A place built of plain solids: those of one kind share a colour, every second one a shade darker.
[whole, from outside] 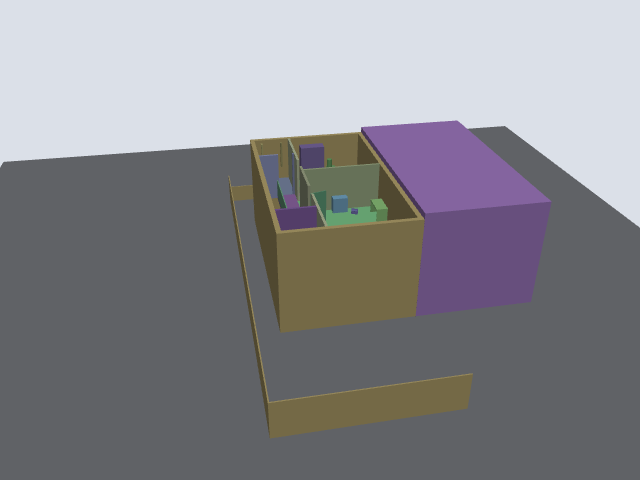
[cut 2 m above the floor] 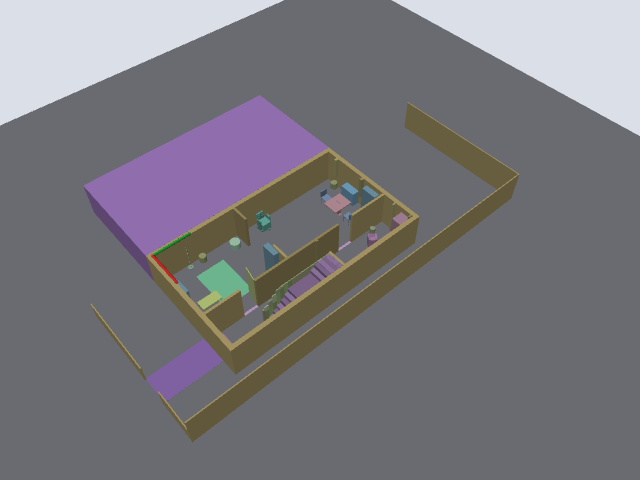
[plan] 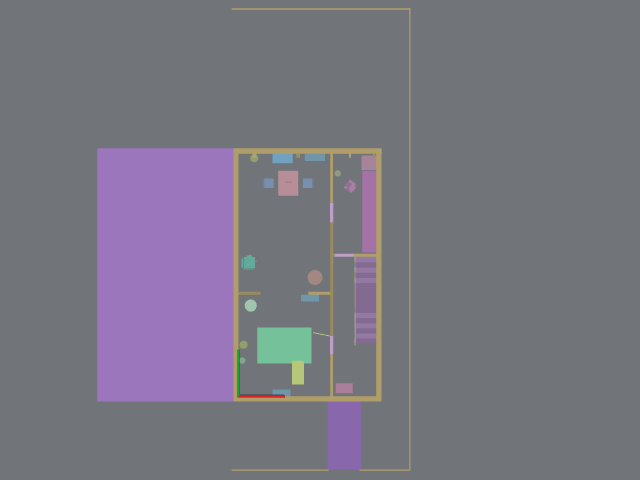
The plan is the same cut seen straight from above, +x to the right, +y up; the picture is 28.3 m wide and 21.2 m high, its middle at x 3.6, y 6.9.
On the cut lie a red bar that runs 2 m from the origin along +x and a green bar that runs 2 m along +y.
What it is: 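A semi-detached two-storey house, 6.1 m wide inside and 10.7 m deep; a hall 1.91 m wide with a straight stair of 13 risers of 219 mm on goings of 226 mm and a flat half landing; a through lounge; upstairs three bedrooms and a bathroom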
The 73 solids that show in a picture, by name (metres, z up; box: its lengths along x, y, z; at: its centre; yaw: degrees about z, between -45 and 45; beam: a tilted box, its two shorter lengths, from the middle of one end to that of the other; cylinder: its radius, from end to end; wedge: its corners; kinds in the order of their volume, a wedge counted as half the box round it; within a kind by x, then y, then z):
{
 "neighbour_house_1": {"box": [6.0, 11.19, 5.61], "at": [-3.24, 5.36, 2.76]},
 "wall_1": {"box": [0.24, 11.19, 5.31], "at": [-0.12, 5.36, 2.61]},
 "wall_2": {"box": [0.97, 0.13, 2.74], "at": [0.49, 4.55, 1.32]},
 "wall_3": {"box": [4.29, 0.06, 1.05], "at": [1.85, -3.27, 0.47]},
 "wall_4": {"box": [6.56, 0.24, 5.31], "at": [3.04, -0.12, 2.61]},
 "wall_5": {"box": [6.56, 0.24, 5.31], "at": [3.04, 10.83, 2.61]},
 "wall_6": {"box": [0.97, 0.13, 2.74], "at": [3.56, 4.55, 1.32]},
 "wall_7": {"box": [7.89, 0.06, 1.85], "at": [3.65, 17.1, 0.88]},
 "wall_8": {"box": [0.13, 1.86, 2.74], "at": [4.11, 0.93, 1.32]},
 "wall_9": {"box": [0.13, 5.02, 2.74], "at": [4.11, 5.17, 1.32]},
 "wall_10": {"box": [0.13, 2.16, 2.74], "at": [4.11, 9.63, 1.32]},
 "wall_11": {"box": [0.07, 0.13, 2.74], "at": [4.22, 6.23, 1.32]},
 "wall_12": {"box": [0.99, 0.13, 2.74], "at": [5.59, 6.23, 1.32]},
 "wall_13": {"box": [0.24, 11.19, 5.31], "at": [6.21, 5.36, 2.61]},
 "wall_14": {"box": [2.24, 0.06, 1.05], "at": [6.48, -3.27, 0.47]},
 "wall_15": {"box": [0.06, 20.43, 1.85], "at": [7.56, 6.92, 0.88]},
 "tread_1": {"box": [0.92, 3.85, 0.24], "at": [5.63, 4.24, 0.1]},
 "tread_2": {"box": [0.92, 3.62, 0.46], "at": [5.63, 4.35, 0.21]},
 "tread_3": {"box": [0.92, 3.39, 0.68], "at": [5.63, 4.47, 0.32]},
 "tread_4": {"box": [0.92, 3.17, 0.89], "at": [5.63, 4.58, 0.43]},
 "tread_5": {"box": [0.92, 2.94, 1.11], "at": [5.63, 4.69, 0.54]},
 "tread_6": {"box": [0.92, 2.72, 1.33], "at": [5.63, 4.81, 0.65]},
 "tread_7": {"box": [0.92, 2.49, 1.55], "at": [5.63, 4.92, 0.76]},
 "tread_8": {"box": [0.92, 1.17, 1.77], "at": [5.63, 5.58, 0.86]},
 "tread_9": {"box": [0.92, 0.94, 1.99], "at": [5.63, 5.69, 0.97]},
 "tread_10": {"box": [0.92, 0.71, 2.21], "at": [5.63, 5.81, 1.08]},
 "tread_11": {"box": [0.92, 0.49, 2.43], "at": [5.63, 5.92, 1.19]},
 "tread_12": {"box": [0.92, 0.26, 2.64], "at": [5.63, 6.03, 1.3]},
 "upper_floor_rooms_1": {"box": [4.19, 10.72, 0.14], "at": [2.09, 5.36, 2.76]},
 "landing_wall_1": {"box": [0.13, 3.24, 2.57], "at": [4.11, 1.62, 3.98]},
 "landing_wall_2": {"box": [0.13, 2.45, 2.57], "at": [4.11, 5.3, 3.98]},
 "landing_wall_3": {"box": [0.13, 3.31, 2.57], "at": [4.11, 9.06, 3.98]},
 "ground_1": {"box": [1.49, 3.0, 0.5], "at": [4.67, -1.74, -0.25]},
 "wardrobe_bed_1": {"box": [1.36, 0.6, 2.05], "at": [2.83, 0.3, 3.81]},
 "bedrooms_wall_1": {"box": [4.05, 0.13, 2.57], "at": [2.02, 4.55, 3.98]},
 "shelf_1": {"box": [0.8, 0.3, 1.49], "at": [1.9, 0.15, 0.69]},
 "shelf_2": {"box": [0.8, 0.3, 1.99], "at": [3.16, 4.34, 0.94]},
 "shelf_3": {"box": [0.9, 0.32, 1.76], "at": [3.37, 10.55, 0.83]},
 "fridge_freezer_1": {"box": [0.65, 0.65, 1.85], "at": [5.76, 10.31, 0.88]},
 "bath_wall_1": {"box": [1.91, 0.13, 2.57], "at": [5.13, 8.75, 3.98]},
 "dresser_1": {"box": [0.9, 0.42, 0.92], "at": [1.95, 10.5, 0.41]},
 "dresser_2": {"box": [0.8, 0.42, 0.87], "at": [2.17, 4.83, 3.22]},
 "upper_floor_box_1": {"box": [1.91, 2.34, 0.14], "at": [5.14, 1.16, 2.76]},
 "upper_floor_landing_1": {"box": [0.99, 3.84, 0.14], "at": [4.67, 4.25, 2.76]},
 "box_wall_1": {"box": [0.11, 0.13, 2.57], "at": [4.24, 2.29, 3.98]},
 "box_wall_2": {"box": [1.03, 0.13, 2.57], "at": [5.57, 2.29, 3.98]},
 "well_guard_1": {"box": [0.06, 3.81, 1.16], "at": [5.14, 4.26, 3.2]},
 "laid_rug_front_room_1": {"box": [2.4, 1.6, 0.06], "at": [2.02, 2.24, -0.02]},
 "curtains_curtains_1": {"box": [0.17, 0.19, 1.46], "at": [0.7, 10.62, 1.51]},
 "curtains_curtains_2": {"box": [0.17, 0.19, 1.46], "at": [2.63, 10.62, 1.51]},
 "curtains_curtains_3": {"box": [0.1, 0.19, 1.46], "at": [4.58, 0.09, 4.34]},
 "curtains_curtains_4": {"box": [0.09, 0.19, 2.19], "at": [4.93, 10.62, 1.14]},
 "clutter_clutter_back_1": {"cylinder": 0.33, "from": [3.38, 5.24, -0.05], "to": [3.38, 5.24, 0.41]},
 "slotfit_seat_1": {"box": [0.5, 0.5, 0.51], "at": [0.48, 5.9, 0.2]},
 "stair_guard_landing_1": {"box": [0.04, 1.18, 2.56], "at": [5.15, 4.48, 1.23]},
 "slotfit_front_seat_1": {"cylinder": 0.27, "from": [0.54, 4.0, -0.05], "to": [0.54, 4.0, 0.37]},
 "worktop_1": {"box": [0.62, 3.62, 0.04], "at": [5.78, 8.15, 0.88]},
 "plant_pot_1": {"cylinder": 0.18, "from": [0.23, 2.28, 0.0], "to": [0.23, 2.28, 0.38]},
 "plant_pot_2": {"cylinder": 0.18, "from": [0.69, 10.51, 0.0], "to": [0.69, 10.51, 0.38]},
 "meeting_table_1": {"box": [0.89, 1.11, 0.07], "at": [2.2, 9.4, 0.7]},
 "door_leaf_bedroom_rear_1": {"box": [0.85, 0.04, 2.05], "at": [3.64, 6.42, 3.81], "yaw": 13.5},
 "door_leaf_front_room_1": {"box": [0.77, 0.04, 2.05], "at": [3.67, 2.73, 0.97], "yaw": -11.3},
 "desk_1": {"box": [0.6, 1.2, 0.07], "at": [0.3, 5.86, 3.53]},
 "desk_2": {"box": [0.58, 0.025, 0.76], "at": [0.3, 6.44, 3.16]},
 "coffee_table_1": {"box": [0.54, 1.05, 0.07], "at": [2.63, 1.04, 0.36]},
 "nightstand_1": {"cylinder": 0.15, "from": [1.74, 0.15, 3.38], "to": [1.74, 0.15, 3.85]},
 "threshold_1": {"box": [0.14, 0.8, 0.06], "at": [4.11, 2.26, -0.02]},
 "threshold_2": {"box": [0.14, 0.87, 0.06], "at": [4.11, 8.11, -0.02]},
 "threshold_3": {"box": [0.84, 0.14, 0.07], "at": [4.67, 6.23, -0.01]},
 "laid_doormat_1": {"box": [0.75, 0.45, 0.06], "at": [4.67, 0.35, -0.02]},
 "stair_guard_1": {"box": [0.04, 0.23, 1.69], "at": [5.15, 3.14, 0.79]},
 "side_chair_1": {"box": [0.42, 0.42, 0.04], "at": [1.34, 9.4, 0.43]},
 "side_chair_2": {"box": [0.42, 0.42, 0.04], "at": [3.05, 9.4, 0.43]}
}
